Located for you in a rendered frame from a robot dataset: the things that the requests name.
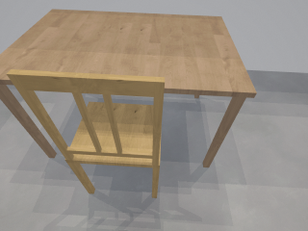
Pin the chair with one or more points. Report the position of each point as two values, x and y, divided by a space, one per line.
109 134

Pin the table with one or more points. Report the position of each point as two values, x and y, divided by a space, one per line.
195 54

